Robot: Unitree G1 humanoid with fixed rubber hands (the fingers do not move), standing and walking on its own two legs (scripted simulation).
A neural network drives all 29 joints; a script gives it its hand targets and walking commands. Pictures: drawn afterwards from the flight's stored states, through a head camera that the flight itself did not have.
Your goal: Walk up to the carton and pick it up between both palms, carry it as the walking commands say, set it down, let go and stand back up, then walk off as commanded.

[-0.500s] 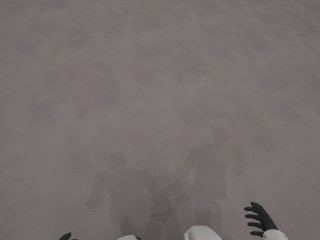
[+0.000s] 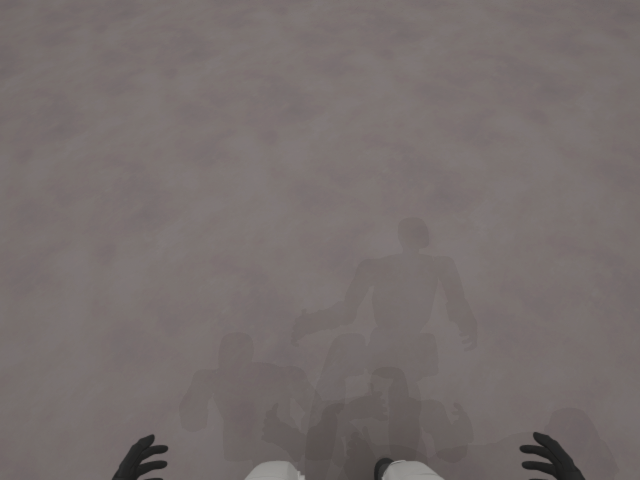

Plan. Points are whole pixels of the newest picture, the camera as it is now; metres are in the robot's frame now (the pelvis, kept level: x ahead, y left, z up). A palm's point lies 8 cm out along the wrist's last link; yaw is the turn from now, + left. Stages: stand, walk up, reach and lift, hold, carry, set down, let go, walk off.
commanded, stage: walk off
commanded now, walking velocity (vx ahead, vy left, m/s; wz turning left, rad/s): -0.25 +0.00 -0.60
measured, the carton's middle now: out of the picture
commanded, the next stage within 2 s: stand in 1.36 s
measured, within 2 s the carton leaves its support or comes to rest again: rests again in 1.42 s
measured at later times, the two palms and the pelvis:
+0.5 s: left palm out of the picture -0.01 +0.29 -0.13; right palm out of the picture -0.10 -0.25 -0.10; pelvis -0.17 +0.05 +0.00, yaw -18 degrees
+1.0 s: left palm out of the picture -0.05 +0.25 -0.11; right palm out of the picture -0.38 -0.20 -0.12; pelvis -0.31 +0.09 +0.00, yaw -35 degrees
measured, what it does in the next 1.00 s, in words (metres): walks backwards, turning right: left foot, then right foot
